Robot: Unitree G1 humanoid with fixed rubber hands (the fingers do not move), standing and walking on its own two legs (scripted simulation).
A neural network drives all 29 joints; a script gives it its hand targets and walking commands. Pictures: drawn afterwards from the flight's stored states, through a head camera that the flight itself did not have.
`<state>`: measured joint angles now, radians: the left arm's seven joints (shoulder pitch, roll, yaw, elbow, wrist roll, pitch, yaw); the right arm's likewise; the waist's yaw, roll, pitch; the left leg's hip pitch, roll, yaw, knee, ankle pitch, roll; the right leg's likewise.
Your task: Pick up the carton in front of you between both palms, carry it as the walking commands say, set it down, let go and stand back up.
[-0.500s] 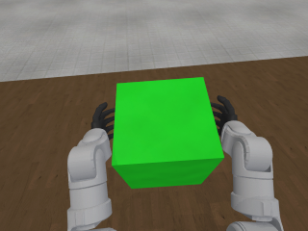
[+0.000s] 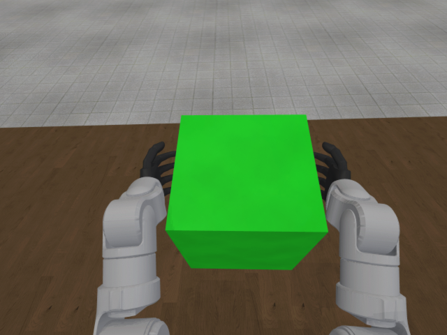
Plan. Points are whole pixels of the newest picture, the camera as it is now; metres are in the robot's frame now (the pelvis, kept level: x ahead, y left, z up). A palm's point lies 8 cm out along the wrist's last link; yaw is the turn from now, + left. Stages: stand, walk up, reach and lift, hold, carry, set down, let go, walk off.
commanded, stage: carry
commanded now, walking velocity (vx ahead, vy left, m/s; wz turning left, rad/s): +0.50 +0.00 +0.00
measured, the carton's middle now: (242, 200) +0.36 +0.01 +0.06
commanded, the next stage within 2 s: none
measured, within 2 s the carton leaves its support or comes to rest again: neither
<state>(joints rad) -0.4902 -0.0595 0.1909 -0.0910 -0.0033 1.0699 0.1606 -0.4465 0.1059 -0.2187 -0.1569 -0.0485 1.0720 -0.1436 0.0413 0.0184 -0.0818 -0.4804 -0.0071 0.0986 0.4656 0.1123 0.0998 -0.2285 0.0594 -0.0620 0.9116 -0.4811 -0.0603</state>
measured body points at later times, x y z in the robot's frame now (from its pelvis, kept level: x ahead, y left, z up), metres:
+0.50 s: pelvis +0.31 -0.02 -0.05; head +0.31 -0.02 +0.40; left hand +0.65 +0.13 +0.07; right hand +0.65 -0.18 +0.07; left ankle +0.12 +0.08 -0.68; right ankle +0.39 -0.08 -0.78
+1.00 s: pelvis +0.60 +0.01 -0.10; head +0.61 +0.02 +0.35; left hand +0.95 +0.18 +0.02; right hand +0.95 -0.13 +0.02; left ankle +0.67 +0.08 -0.82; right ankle +0.44 -0.09 -0.72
